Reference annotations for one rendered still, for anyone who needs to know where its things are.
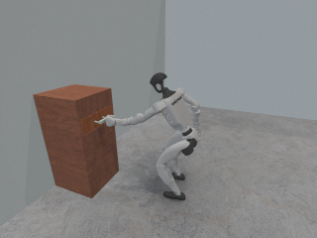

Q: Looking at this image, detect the cabinet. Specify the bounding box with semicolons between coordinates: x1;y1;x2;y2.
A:
33;84;119;198

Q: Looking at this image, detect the humanoid robot torso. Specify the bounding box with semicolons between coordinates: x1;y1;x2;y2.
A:
160;90;199;148

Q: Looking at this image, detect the right robot upper arm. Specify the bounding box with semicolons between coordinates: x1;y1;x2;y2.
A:
175;87;200;112

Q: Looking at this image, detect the robot right shin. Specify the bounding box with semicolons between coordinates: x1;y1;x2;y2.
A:
162;148;180;176

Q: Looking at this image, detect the robot right forearm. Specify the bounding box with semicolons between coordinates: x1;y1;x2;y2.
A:
192;106;201;127

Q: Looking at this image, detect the robot left hand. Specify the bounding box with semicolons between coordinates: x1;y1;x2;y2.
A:
105;115;115;127

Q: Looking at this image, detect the robot right hand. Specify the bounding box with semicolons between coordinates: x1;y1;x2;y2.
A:
193;126;201;141

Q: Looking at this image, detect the drawer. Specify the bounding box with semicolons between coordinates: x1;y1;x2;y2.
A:
80;105;112;136

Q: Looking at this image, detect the handle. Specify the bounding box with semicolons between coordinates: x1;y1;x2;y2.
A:
94;116;106;124

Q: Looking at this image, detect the left robot upper arm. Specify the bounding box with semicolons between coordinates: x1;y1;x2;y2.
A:
136;101;166;123

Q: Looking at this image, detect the robot left forearm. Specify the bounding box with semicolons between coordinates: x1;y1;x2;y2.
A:
113;115;143;127

